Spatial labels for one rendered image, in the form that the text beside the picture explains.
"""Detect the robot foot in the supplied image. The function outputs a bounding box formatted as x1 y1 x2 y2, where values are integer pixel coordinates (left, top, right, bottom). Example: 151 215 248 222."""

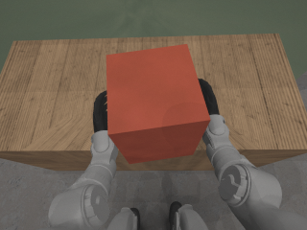
130 208 140 230
169 201 182 230

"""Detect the robot left forearm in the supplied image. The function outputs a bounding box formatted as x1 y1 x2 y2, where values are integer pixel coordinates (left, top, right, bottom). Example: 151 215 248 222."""
48 130 118 226

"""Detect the robot right hand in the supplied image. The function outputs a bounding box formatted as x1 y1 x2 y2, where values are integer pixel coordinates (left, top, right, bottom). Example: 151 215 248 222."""
198 78 220 115

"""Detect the carton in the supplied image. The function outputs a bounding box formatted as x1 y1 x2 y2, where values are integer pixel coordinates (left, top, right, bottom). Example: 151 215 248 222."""
106 44 211 164

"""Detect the pedestal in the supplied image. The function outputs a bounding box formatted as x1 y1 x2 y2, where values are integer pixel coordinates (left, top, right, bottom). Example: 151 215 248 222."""
0 34 307 171

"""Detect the robot right forearm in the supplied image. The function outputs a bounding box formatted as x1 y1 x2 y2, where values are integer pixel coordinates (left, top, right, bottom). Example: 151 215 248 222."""
202 114 282 198

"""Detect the robot right upper arm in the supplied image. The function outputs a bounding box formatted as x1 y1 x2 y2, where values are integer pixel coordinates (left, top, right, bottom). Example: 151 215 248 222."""
218 163 307 230

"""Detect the right robot foot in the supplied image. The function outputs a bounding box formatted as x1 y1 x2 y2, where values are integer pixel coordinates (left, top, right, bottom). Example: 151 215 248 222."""
169 201 182 230

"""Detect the robot left hand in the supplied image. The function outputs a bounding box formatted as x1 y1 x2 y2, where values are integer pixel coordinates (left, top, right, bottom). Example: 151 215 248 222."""
92 91 108 133

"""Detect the robot left upper arm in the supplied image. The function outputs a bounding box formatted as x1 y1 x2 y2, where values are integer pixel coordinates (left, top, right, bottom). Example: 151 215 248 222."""
36 184 110 230

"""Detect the left robot foot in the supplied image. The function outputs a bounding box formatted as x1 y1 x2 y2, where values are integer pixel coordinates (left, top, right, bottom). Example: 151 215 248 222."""
130 208 140 230

